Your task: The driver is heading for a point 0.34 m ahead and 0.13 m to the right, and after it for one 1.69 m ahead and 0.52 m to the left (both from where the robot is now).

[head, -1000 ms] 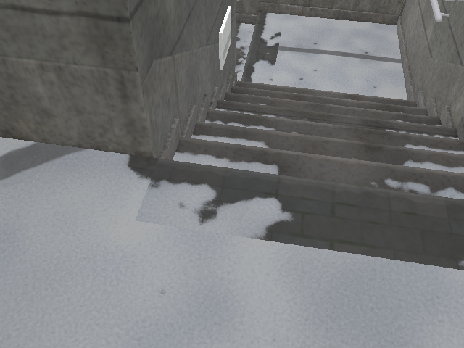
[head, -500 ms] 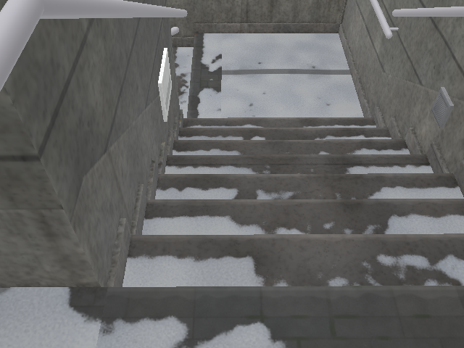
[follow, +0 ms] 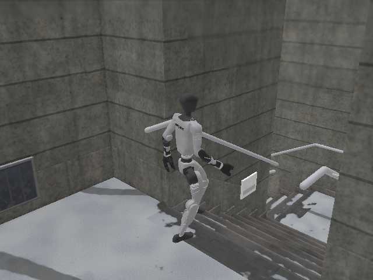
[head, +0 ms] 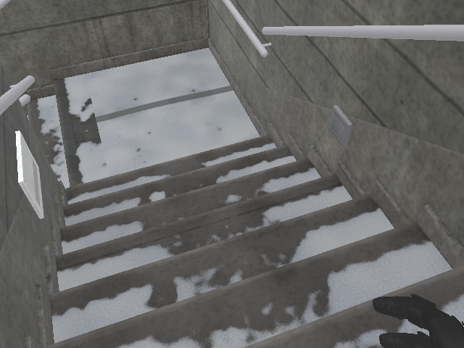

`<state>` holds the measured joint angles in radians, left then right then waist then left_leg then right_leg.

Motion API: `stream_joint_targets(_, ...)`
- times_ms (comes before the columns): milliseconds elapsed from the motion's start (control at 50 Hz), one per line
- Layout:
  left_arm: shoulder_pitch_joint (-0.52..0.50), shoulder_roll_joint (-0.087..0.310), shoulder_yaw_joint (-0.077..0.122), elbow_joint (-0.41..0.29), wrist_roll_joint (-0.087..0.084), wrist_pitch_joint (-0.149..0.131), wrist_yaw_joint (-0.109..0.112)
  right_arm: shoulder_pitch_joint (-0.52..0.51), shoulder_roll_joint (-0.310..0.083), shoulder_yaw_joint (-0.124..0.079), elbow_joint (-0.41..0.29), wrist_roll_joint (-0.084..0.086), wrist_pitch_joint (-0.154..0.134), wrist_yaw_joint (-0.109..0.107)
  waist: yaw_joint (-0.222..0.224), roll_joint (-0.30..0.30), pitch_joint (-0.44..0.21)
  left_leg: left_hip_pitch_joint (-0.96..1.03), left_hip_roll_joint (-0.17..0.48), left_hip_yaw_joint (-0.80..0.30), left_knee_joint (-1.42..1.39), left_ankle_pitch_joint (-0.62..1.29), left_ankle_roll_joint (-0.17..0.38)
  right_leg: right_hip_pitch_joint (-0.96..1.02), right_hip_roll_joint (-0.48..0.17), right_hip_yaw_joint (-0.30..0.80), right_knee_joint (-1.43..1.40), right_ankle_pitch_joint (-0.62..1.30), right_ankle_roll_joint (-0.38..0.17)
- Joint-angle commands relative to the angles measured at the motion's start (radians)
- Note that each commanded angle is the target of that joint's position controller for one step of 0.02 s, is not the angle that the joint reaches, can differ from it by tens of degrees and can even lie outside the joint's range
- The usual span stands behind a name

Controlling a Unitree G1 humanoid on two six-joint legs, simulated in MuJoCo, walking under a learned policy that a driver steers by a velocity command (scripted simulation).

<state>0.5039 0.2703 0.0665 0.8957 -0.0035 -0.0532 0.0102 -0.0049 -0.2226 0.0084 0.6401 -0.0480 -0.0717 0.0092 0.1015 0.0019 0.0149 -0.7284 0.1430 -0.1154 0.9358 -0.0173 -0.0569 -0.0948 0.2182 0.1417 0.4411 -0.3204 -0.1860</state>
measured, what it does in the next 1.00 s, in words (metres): goes down, turning left: left foot 0.17 m lower, then right foot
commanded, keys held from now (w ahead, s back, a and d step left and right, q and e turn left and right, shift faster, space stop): w+e+shift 0.08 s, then e+shift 0.12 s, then q+shift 0.80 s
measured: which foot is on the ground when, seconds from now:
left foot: up 0.00-0.20, down 0.22-0.76, up 0.78-1.00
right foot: down 0.00-0.22, up 0.24-0.72, down 0.74-1.00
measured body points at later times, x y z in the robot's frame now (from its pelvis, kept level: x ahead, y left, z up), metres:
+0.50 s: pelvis +0.32 +0.12 -0.17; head +0.35 +0.12 +0.28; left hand +0.60 +0.24 -0.24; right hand +0.18 -0.12 -0.29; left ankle +0.35 +0.17 -0.90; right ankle +0.44 -0.06 -0.77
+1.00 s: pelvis +0.37 +0.12 -0.16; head +0.39 +0.11 +0.29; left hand +0.42 +0.44 -0.24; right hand +0.58 -0.09 -0.27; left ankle +0.33 +0.24 -0.81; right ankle +0.42 -0.01 -0.90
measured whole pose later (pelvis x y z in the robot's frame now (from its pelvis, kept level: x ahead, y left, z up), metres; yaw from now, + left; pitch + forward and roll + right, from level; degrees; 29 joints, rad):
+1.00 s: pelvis +0.37 +0.12 -0.16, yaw +15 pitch +3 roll -2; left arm 0.23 0.31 0.09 0.69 0.04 -0.10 0.07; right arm 0.27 -0.32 0.00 0.63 -0.09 0.00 0.11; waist 0.05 0.06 -0.05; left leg -0.61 0.07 -0.04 1.21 -0.39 -0.09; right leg -0.28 -0.06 -0.16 0.46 -0.22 0.00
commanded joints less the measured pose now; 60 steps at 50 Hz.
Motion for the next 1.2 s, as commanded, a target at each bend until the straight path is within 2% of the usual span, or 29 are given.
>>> stream_joint_targets(20, -0.012, 0.174, 0.044, -0.072, -0.006, -0.02, 0.007, 0.031, -0.147, -0.048, -0.047, 0.012, -0.019, 0.001, -0.028, -0.02, -0.046, 0.175, -0.111, 0.082, -0.095, 0.271, 0.054, -0.095, -0.158, 0.215, 0.003, 0.619, -0.065)
stream_joint_targets(120, -0.072, 0.134, 0.041, -0.095, -0.004, -0.003, 0.031, -0.02, -0.106, -0.033, -0.111, -0.004, -0.043, 0.011, 0.016, -0.1, 0.011, 0.324, -0.184, 0.033, -0.524, 0.422, 0.051, -0.064, -0.081, 0.298, 0.264, 0.3, 0.019)
stream_joint_targets(200, -0.124, 0.103, 0.019, -0.124, 0.008, 0.031, 0.065, 0.369, -0.147, -0.062, 0.01, 0.047, -0.057, -0.044, -0.117, -0.008, -0.095, 0.685, -0.049, -0.035, -0.948, 0.991, -0.004, -0.056, 0.025, 0.179, 0.895, -0.005, 0.084)
stream_joint_targets(220, 0.171, -0.028, -0.099, -0.041, 0.072, -0.009, -0.034, 0.89, -0.012, -0.013, 0.313, -0.074, -0.038, 0.026, -0.186, 0.238, -0.118, 1.332, 0.16, -0.019, -0.805, 1.246, 0.186, -0.455, 0.063, 0.103, 1.218, -0.337, 0.261)
stream_joint_targets(240, 0.23, -0.051, -0.087, -0.116, 0.075, -0.033, -0.095, 1.0, -0.18, -0.059, 0.209, -0.088, -0.006, 0.045, -0.256, 0.394, -0.357, 1.632, 0.263, -0.063, -0.089, 1.829, 0.429, -0.775, 0.117, 0.066, 1.696, -0.666, 0.308)
stream_joint_targets(260, 0.338, 0.07, -0.052, -0.156, 0.066, -0.05, -0.159, 0.85, -0.316, -0.089, 0.171, -0.073, 0.026, 0.106, -0.139, 0.371, -0.618, 1.756, 0.409, -0.32, -0.037, 1.951, 0.599, -0.961, 0.015, 0.032, 1.973, -0.666, 0.342)
stream_joint_targets(280, 0.14, 0.141, -0.034, -0.188, 0.038, -0.053, -0.169, 0.708, -0.289, -0.075, 0.069, -0.083, 0.035, 0.111, -0.203, 0.155, -0.384, 1.429, 0.345, -0.292, -0.15, 1.689, 0.504, -1.134, -0.062, -0.055, 2.038, -0.574, 0.338)
stream_joint_targets(300, 0.051, 0.15, -0.035, -0.296, 0.028, -0.055, -0.159, 0.428, -0.326, -0.081, 0.037, -0.016, 0.036, 0.114, -0.102, 0.201, -0.29, 1.193, 0.382, -0.54, -0.325, 0.94, 0.549, -1.287, -0.145, 0.013, 1.882, -0.464, 0.307)
stream_joint_targets(320, -0.057, 0.149, -0.049, -0.269, 0.032, -0.063, -0.107, 0.374, -0.209, -0.046, 0.016, 0.012, 0.016, 0.106, -0.094, -0.046, -0.155, 0.846, 0.332, -0.478, -0.396, 0.955, 0.487, -1.193, -0.254, 0.04, 1.67, -0.314, 0.319)
stream_joint_targets(340, -0.125, 0.094, -0.075, -0.309, 0.05, -0.064, -0.08, 0.335, -0.188, -0.028, 0.045, 0.009, -0.003, 0.096, 0.0, -0.053, -0.045, 0.451, 0.249, -0.39, -0.458, 0.96, 0.388, -0.985, -0.324, 0.007, 1.477, -0.3, 0.333)
stream_joint_targets(360, -0.363, 0.046, -0.055, -0.28, 0.048, 0.06, 0.007, 0.498, -0.148, -0.03, 0.173, 0.091, -0.001, 0.031, -0.137, -0.152, -0.023, 0.348, 0.174, -0.357, -0.566, 0.74, 0.336, -0.797, -0.194, -0.172, 1.52, -0.284, 0.232)
stream_joint_targets(380, -0.328, -0.012, -0.078, -0.311, 0.036, 0.103, 0.033, 0.47, -0.196, -0.027, 0.15, 0.063, 0.005, 0.003, -0.07, -0.087, 0.035, 0.278, 0.115, -0.315, -0.562, 0.621, 0.303, -0.812, -0.208, -0.17, 1.438, -0.139, 0.195)
stream_joint_targets(400, -0.086, -0.009, -0.114, -0.345, 0.1, -0.011, -0.057, 0.297, -0.189, -0.036, 0.071, -0.003, -0.056, 0.028, 0.081, 0.173, 0.046, 0.101, -0.03, -0.193, -0.53, 0.563, 0.242, -0.746, -0.327, -0.041, 1.19, 0.042, 0.211)
stream_joint_targets(440, -0.241, 0.008, -0.101, -0.336, 0.12, -0.023, -0.099, 0.307, -0.207, -0.041, 0.086, -0.016, -0.093, -0.007, -0.031, 0.089, -0.066, 0.011, -0.151, -0.141, -0.563, 0.471, 0.217, -0.546, -0.322, -0.153, 0.873, 0.419, 0.238)
stream_joint_targets(500, -0.34, 0.057, -0.078, -0.366, 0.062, 0.006, -0.087, 0.448, -0.309, -0.072, 0.11, 0.03, -0.101, -0.049, -0.083, 0.074, -0.099, 0.221, -0.127, -0.269, -0.488, 0.631, 0.081, -0.557, -0.263, -0.181, 0.684, 0.322, 0.276)
stream_joint_targets(680, -0.493, 0.047, -0.017, -0.362, 0.055, -0.012, 0.008, 0.593, -0.215, -0.11, 0.139, 0.025, 0.022, 0.02, -0.178, 0.091, -0.13, 0.797, -0.029, -0.596, -0.324, 0.493, 0.201, -0.678, -0.214, -0.055, 0.255, 0.033, 0.209)
stream_joint_targets(740, -0.242, 0.079, 0.009, -0.307, 0.017, -0.006, 0.007, 0.382, -0.211, -0.086, 0.038, 0.022, 0.016, 0.056, -0.021, 0.0, -0.181, 0.235, -0.124, -0.51, -0.275, 0.478, 0.169, 0.049, -0.241, -0.02, 0.107, 0.438, 0.056)
stream_joint_targets(760, -0.118, 0.134, 0.032, -0.291, -0.006, -0.006, 0.008, 0.437, -0.154, -0.054, -0.001, 0.016, 0.008, 0.062, -0.016, -0.137, -0.324, -0.016, -0.221, -0.381, -0.058, 0.163, 0.059, 0.424, -0.489, 0.224, 0.115, 0.788, -0.188)
stream_joint_targets(780, -0.089, 0.116, 0.041, -0.279, 0.048, -0.008, 0.001, 0.491, -0.104, -0.038, -0.007, 0.009, 0.012, 0.049, 0.0, -0.204, -0.361, -0.227, -0.33, -0.196, 0.205, -0.712, -0.041, 0.519, -0.751, 0.45, 0.017, 0.878, -0.36)
stream_joint_targets(800, -0.174, 0.119, 0.034, -0.286, 0.091, -0.015, -0.005, 0.527, -0.136, -0.039, 0.027, -0.008, 0.036, 0.033, -0.042, -0.023, -0.157, -0.221, -0.232, -0.145, 0.318, -0.669, -0.041, 0.248, -0.788, 0.446, -0.086, 0.767, -0.304)
stream_joint_targets(840, -0.367, 0.082, 0.028, -0.303, 0.014, -0.026, -0.008, 0.499, -0.211, -0.06, 0.03, -0.051, 0.078, 0.016, -0.133, -0.02, -0.12, 0.032, -0.15, -0.053, 0.403, -0.537, -0.049, -0.109, -0.607, 0.152, -0.136, 0.661, -0.16)
stream_joint_targets(880, -0.494, 0.095, 0.025, -0.342, 0.013, -0.043, 0.007, 0.471, -0.139, -0.025, 0.008, -0.078, 0.067, 0.054, -0.176, -0.051, -0.105, 0.162, -0.163, 0.034, 0.56, -0.407, -0.034, -0.307, -0.486, -0.036, -0.134, 0.641, -0.104)
stream_joint_targets(1000, -0.375, 0.255, 0.082, -0.317, 0.046, -0.089, 0.086, 0.316, -0.127, -0.022, -0.062, -0.037, 0.068, 0.122, -0.087, -0.101, -0.048, 0.261, -0.064, 0.203, 0.116, -0.373, -0.042, -0.247, -0.465, -0.241, -0.089, 0.326, 0.032)
stream_joint_targets(1060, -0.313, 0.289, 0.107, -0.309, 0.068, -0.087, 0.092, 0.3, -0.143, -0.048, -0.041, -0.026, 0.062, 0.093, -0.054, -0.157, -0.041, 0.326, -0.114, 0.25, -0.193, -0.311, 0.015, -0.16, -0.558, -0.203, 0.008, 0.247, 0.074)
stream_joint_targets(1100, -0.273, 0.169, 0.071, -0.297, 0.097, -0.083, 0.066, 0.486, -0.282, -0.129, 0.027, -0.019, 0.021, 0.06, -0.125, 0.086, -0.1, 0.701, -0.114, 0.089, -0.425, 0.268, 0.177, -0.385, -0.47, -0.307, 0.409, -0.047, 0.202)
stream_joint_targets(1120, -0.23, 0.04, 0.026, -0.399, 0.086, -0.086, 0.056, 0.528, -0.479, -0.169, -0.018, -0.017, -0.011, 0.038, -0.075, 0.3, -0.245, 0.918, 0.2, -0.369, -0.444, 0.826, 0.497, -0.618, -0.276, -0.313, 0.654, -0.475, 0.275)
stream_joint_targets(1140, -0.335, 0.064, 0.021, -0.425, 0.013, -0.09, 0.046, 0.574, -0.407, -0.15, -0.009, -0.067, -0.051, 0.067, -0.168, 0.125, -0.19, 0.847, 0.263, -0.442, -0.455, 0.764, 0.513, -0.727, -0.225, -0.068, 0.656, -0.45, 0.297)
stream_joint_targets(1160, -0.449, 0.106, 0.028, -0.438, -0.029, -0.08, 0.04, 0.565, -0.316, -0.139, 0.032, -0.051, -0.061, 0.073, -0.214, 0.109, -0.069, 0.766, 0.225, -0.373, -0.48, 0.559, 0.433, -0.818, -0.245, -0.04, 0.739, -0.4, 0.3)
stream_joint_targets(1200, -0.414, 0.193, 0.042, -0.359, 0.027, -0.054, 0.042, 0.335, -0.223, -0.109, -0.021, 0.038, -0.041, 0.081, -0.135, 0.136, -0.08, 0.576, 0.154, -0.24, -0.478, 0.398, 0.388, -0.78, -0.276, -0.061, 0.902, -0.301, 0.313)
Velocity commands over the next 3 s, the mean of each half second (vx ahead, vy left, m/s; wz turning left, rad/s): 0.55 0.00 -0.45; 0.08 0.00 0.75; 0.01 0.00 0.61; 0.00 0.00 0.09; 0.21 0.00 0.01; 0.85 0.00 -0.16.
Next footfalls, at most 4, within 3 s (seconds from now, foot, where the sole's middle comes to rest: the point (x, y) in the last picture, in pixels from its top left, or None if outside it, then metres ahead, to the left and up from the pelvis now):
0.22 left None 0.39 0.16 -0.93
0.74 right None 0.46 -0.01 -0.93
1.10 left None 0.34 0.25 -0.93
1.46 right None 0.43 0.06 -0.93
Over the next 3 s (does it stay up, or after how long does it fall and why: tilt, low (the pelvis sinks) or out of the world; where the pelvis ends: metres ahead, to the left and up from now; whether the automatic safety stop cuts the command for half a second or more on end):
stays up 0.59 0.39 -0.37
